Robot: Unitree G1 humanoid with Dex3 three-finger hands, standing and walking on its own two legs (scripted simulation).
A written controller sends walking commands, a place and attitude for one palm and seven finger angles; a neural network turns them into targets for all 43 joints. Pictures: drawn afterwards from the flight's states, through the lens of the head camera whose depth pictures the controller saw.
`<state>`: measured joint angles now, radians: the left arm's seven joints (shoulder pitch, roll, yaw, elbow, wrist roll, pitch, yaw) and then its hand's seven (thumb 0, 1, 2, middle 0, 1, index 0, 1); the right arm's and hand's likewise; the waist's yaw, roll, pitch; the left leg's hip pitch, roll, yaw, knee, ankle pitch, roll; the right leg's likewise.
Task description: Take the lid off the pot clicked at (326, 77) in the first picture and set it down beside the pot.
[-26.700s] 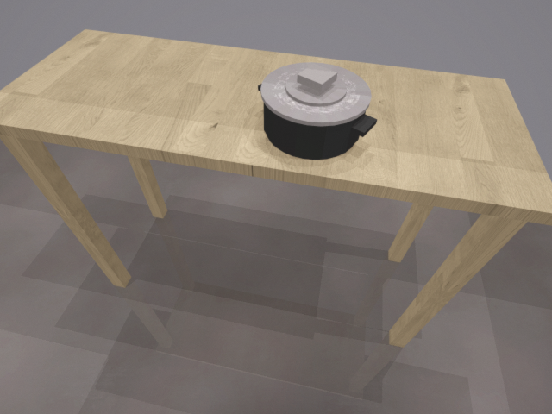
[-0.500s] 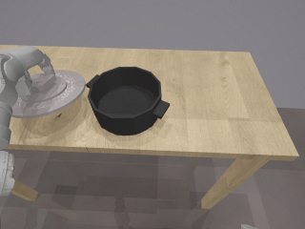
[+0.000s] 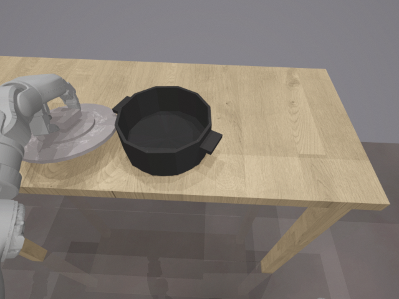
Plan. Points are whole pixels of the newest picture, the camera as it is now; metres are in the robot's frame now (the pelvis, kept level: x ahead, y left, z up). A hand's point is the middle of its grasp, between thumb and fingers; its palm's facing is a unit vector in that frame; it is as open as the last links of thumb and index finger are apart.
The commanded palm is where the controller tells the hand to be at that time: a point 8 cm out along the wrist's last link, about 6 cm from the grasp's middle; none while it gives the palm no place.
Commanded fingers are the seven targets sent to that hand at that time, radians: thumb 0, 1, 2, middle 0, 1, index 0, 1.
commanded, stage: lower the lid onto the table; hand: left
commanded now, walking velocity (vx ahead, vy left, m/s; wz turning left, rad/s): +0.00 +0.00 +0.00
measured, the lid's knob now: (62, 117) +0.46 +0.28 +0.11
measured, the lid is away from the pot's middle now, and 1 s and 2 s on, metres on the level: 0.21 0.22 0.22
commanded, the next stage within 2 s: open the fingers wide in 0.48 s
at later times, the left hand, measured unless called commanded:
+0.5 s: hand (50, 126) +0.43 +0.29 +0.11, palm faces -0.45 -0.10 -0.89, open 8.8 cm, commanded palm +0.45 +0.29 +0.17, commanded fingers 0.00 0.29 1.37 -1.04 -0.68 -0.96 -0.61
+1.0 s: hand (52, 128) +0.44 +0.29 +0.10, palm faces -0.40 -0.03 -0.91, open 8.8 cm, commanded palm +0.45 +0.29 +0.16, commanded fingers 0.00 0.09 1.05 -0.70 -0.71 -0.66 -0.68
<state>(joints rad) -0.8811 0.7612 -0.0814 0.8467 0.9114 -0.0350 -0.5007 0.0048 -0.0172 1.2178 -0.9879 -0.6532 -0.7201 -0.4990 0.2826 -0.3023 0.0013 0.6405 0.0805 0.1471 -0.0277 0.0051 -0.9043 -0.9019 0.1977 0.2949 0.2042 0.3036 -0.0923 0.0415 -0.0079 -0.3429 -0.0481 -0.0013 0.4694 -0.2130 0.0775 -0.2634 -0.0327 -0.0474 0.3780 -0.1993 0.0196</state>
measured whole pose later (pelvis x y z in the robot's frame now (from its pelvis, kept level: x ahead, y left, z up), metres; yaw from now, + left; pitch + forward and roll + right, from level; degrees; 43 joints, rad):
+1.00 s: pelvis +0.00 +0.00 -0.01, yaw -2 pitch +8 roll -2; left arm -0.84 0.79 -0.02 0.93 0.94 -0.18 -0.40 0.03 0.06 1.12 -0.84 -0.72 -0.65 -0.59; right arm 0.28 -0.28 0.01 0.64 0.08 0.22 -0.05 0.00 -0.90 -0.90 0.20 0.30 0.21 0.30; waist -0.09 0.04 -0.04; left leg -0.45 -0.03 0.02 0.55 -0.25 0.08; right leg -0.38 -0.02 -0.02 0.46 -0.23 0.02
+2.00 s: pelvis +0.00 -0.01 +0.00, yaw -1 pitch +8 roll -2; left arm -0.85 0.80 -0.02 0.86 0.93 -0.14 -0.40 0.00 -0.12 0.88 -0.48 -0.63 -0.48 -0.62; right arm 0.27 -0.29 0.01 0.62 0.09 0.23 -0.05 0.00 -0.90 -0.90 0.20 0.29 0.20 0.30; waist -0.09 0.04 -0.04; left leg -0.42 -0.03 0.01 0.53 -0.25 0.07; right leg -0.35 -0.02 -0.03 0.44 -0.23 0.02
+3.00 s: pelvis +0.01 +0.00 +0.00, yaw -1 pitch +7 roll -2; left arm -1.06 0.89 -0.05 0.83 0.93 0.02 -0.54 0.00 -0.12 0.88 -0.49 -0.63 -0.48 -0.62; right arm 0.26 -0.30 0.02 0.61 0.09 0.21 -0.03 0.00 -0.90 -0.90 0.20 0.29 0.20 0.30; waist -0.09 0.04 -0.04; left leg -0.36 -0.04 0.01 0.46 -0.22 0.08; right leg -0.29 -0.03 -0.03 0.37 -0.20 0.03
